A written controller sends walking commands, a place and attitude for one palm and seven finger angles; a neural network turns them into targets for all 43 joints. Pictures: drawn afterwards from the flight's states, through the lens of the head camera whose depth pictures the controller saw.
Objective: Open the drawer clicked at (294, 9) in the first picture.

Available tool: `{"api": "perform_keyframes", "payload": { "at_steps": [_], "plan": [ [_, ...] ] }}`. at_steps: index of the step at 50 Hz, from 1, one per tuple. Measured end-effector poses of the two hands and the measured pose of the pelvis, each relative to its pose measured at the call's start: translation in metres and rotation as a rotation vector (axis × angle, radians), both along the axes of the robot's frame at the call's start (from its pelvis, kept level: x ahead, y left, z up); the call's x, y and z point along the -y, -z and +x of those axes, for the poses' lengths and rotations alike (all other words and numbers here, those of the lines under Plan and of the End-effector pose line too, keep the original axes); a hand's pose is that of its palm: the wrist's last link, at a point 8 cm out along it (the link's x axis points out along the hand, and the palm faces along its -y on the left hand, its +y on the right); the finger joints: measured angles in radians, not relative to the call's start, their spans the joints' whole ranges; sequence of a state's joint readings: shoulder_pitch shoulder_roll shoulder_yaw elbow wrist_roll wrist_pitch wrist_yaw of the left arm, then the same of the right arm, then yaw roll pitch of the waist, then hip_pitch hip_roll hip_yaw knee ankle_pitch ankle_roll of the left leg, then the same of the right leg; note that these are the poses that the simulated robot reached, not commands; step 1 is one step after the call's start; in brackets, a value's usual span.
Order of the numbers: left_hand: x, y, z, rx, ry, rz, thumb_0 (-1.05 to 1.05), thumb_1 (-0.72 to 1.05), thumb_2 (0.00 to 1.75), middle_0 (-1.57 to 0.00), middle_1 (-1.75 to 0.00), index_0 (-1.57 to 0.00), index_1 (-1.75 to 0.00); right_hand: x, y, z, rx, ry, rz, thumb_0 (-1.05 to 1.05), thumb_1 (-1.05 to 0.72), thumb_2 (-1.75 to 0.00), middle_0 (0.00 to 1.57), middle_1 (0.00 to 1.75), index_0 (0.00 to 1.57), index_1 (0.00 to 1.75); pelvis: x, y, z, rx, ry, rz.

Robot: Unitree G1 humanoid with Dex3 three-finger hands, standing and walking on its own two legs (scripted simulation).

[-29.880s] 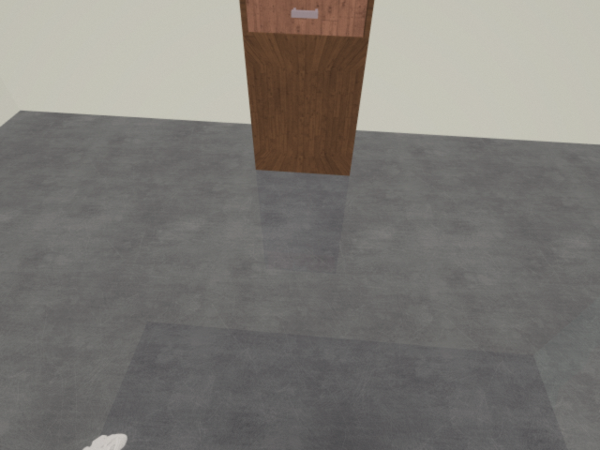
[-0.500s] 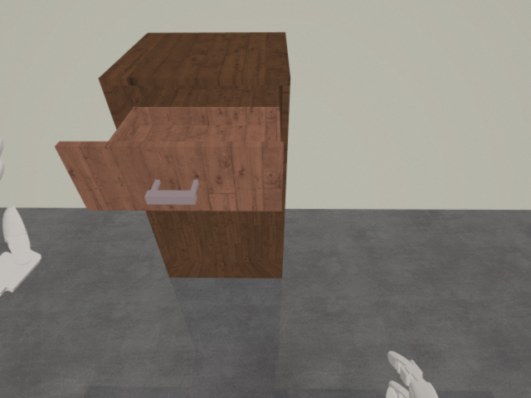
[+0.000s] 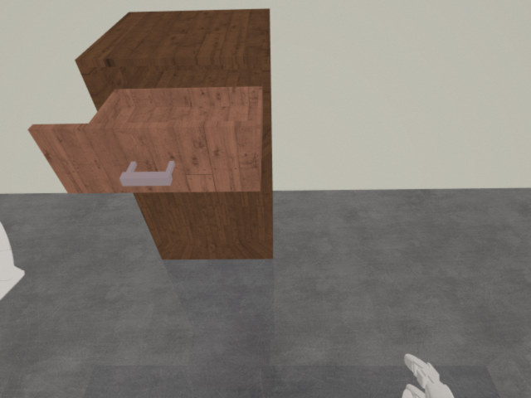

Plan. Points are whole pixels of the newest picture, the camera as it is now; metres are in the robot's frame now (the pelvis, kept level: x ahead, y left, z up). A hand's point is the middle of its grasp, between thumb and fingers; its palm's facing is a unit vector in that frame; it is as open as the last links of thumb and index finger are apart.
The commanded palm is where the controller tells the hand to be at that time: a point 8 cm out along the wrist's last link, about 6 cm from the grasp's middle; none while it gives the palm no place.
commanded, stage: stop stepping back and stand still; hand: left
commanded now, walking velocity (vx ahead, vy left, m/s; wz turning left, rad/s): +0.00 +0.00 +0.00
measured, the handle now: (149, 172) +0.55 +0.27 +0.04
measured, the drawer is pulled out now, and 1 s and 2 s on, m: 0.30 0.30 0.30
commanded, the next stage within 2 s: let the arm hang, fingers relaxed in 0.40 s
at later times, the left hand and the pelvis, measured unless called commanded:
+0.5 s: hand (37, 266) +0.19 +0.22 +0.22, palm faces +0.39 -0.79 -0.47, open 7.4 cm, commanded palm none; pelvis -0.01 -0.01 +0.02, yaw -1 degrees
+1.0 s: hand out of the picture -0.07 +0.21 -0.16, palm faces +0.04 -0.97 -0.23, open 7.1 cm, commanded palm none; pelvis -0.04 +0.02 +0.02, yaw +0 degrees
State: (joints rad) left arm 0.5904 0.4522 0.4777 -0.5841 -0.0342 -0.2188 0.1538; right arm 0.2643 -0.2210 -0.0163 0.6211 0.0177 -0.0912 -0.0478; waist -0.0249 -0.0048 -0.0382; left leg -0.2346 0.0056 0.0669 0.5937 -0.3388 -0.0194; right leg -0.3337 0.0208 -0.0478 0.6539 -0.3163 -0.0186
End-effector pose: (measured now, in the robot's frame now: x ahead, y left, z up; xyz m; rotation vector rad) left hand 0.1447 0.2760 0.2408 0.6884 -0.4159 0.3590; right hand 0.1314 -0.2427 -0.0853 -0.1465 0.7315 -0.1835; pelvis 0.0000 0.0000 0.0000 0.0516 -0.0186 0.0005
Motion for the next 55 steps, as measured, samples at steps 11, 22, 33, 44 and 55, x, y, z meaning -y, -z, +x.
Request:
{"api": "perform_keyframes", "payload": {
  "at_steps": [11, 22, 33, 44, 55],
  "plan": [
    [0.034, 0.009, -0.002, -0.069, 0.035, -0.121, 0.02, 0.88, 0.90, -0.21, -0.30, -0.21, -0.30, 0.011, -0.021, 0.002, -0.064, -0.043, -0.003, 0.01, -0.91, -0.90, 0.20, 0.30, 0.20, 0.30, 0.023, -0.023, -0.007, -0.027, 0.008, 0.004],
    [0.022, -0.006, 0.007, 0.012, 0.076, -0.074, 0.01, 0.88, 0.90, -0.21, -0.30, -0.21, -0.30, 0.017, -0.034, 0.017, 0.010, -0.016, -0.036, 0.01, -0.91, -0.90, 0.20, 0.30, 0.20, 0.30, 0.016, -0.020, -0.005, -0.012, 0.019, -0.051],
    [-0.010, 0.233, 0.006, -0.906, -0.138, -0.431, 0.00, 0.90, 0.90, -0.19, -0.30, -0.19, -0.30, 0.007, 0.015, -0.020, -0.142, -0.052, -0.005, 0.01, -0.91, -0.90, 0.20, 0.30, 0.20, 0.30, -0.007, -0.006, -0.025, -0.017, 0.005, -0.043],
    [0.034, 0.377, -0.170, -1.619, -0.329, -0.762, -0.01, 1.00, 0.90, -0.20, -0.30, -0.20, -0.30, -0.021, 0.027, -0.181, -0.678, 0.023, -0.015, 0.01, -0.91, -0.90, 0.20, 0.30, 0.20, 0.30, -0.011, -0.013, -0.039, 0.002, 0.000, -0.054],
    [0.007, 0.354, -0.235, -1.770, -0.512, -0.714, 0.00, 0.93, 0.90, -0.20, -0.30, -0.20, -0.30, -0.053, 0.045, -0.209, -0.754, 0.064, 0.086, 0.01, -0.91, -0.90, 0.20, 0.30, 0.20, 0.30, -0.025, -0.018, -0.033, 0.007, 0.014, -0.053]
  ]
}}
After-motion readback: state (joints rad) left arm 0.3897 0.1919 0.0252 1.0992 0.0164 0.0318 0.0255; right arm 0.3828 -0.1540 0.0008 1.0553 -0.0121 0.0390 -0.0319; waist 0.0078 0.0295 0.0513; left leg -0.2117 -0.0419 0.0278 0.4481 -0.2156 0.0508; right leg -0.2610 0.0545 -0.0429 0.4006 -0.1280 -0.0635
